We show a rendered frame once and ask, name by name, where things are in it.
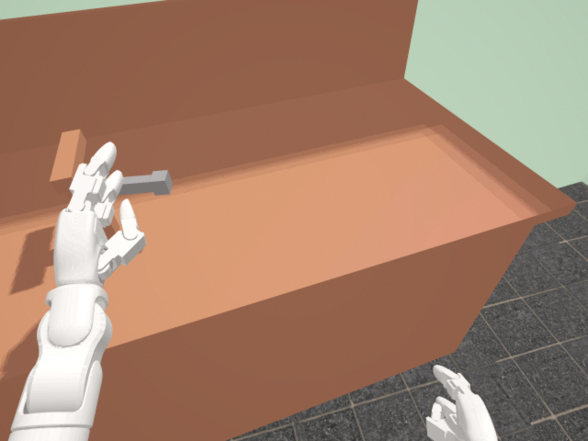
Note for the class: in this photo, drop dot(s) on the tap lever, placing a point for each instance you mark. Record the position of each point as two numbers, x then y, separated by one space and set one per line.
159 182

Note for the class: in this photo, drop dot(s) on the left robot forearm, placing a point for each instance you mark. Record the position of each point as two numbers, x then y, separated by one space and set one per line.
59 399

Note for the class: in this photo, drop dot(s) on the left robot hand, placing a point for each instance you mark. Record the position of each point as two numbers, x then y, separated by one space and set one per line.
80 238

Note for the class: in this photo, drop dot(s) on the counter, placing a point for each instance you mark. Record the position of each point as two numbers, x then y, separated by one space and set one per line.
329 225

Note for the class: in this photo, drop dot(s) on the right robot hand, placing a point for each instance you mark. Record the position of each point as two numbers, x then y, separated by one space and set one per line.
468 420

